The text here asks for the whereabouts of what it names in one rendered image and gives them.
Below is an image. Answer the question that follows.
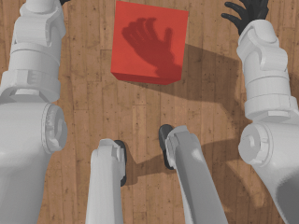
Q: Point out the robot right hand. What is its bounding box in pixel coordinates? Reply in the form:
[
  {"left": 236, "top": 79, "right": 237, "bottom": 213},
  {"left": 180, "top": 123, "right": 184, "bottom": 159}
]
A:
[{"left": 221, "top": 0, "right": 269, "bottom": 35}]

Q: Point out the right robot forearm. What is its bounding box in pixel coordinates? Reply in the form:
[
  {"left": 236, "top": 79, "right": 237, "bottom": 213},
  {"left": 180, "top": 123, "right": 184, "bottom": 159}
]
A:
[{"left": 236, "top": 20, "right": 299, "bottom": 125}]

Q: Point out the carton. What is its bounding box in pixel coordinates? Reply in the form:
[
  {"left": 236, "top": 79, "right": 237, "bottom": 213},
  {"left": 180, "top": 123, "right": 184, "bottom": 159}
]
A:
[{"left": 110, "top": 0, "right": 189, "bottom": 85}]

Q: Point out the robot left upper arm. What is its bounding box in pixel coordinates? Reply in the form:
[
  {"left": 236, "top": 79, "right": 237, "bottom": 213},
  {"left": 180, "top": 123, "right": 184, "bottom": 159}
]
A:
[{"left": 0, "top": 102, "right": 68, "bottom": 224}]

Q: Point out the robot right upper arm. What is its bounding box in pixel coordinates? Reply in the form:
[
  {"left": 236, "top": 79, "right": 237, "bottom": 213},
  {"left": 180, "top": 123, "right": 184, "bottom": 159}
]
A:
[{"left": 238, "top": 120, "right": 299, "bottom": 224}]

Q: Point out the left robot forearm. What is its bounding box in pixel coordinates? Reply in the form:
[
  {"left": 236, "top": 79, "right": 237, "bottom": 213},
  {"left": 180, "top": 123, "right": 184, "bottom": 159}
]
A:
[{"left": 0, "top": 0, "right": 66, "bottom": 104}]

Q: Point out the robot right foot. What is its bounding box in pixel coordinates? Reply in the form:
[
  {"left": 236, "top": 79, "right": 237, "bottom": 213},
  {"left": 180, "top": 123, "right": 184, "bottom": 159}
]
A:
[{"left": 158, "top": 124, "right": 175, "bottom": 170}]

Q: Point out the robot left shin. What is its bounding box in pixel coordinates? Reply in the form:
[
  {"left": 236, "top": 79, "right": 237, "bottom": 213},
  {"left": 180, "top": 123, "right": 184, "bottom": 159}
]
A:
[{"left": 91, "top": 138, "right": 123, "bottom": 179}]

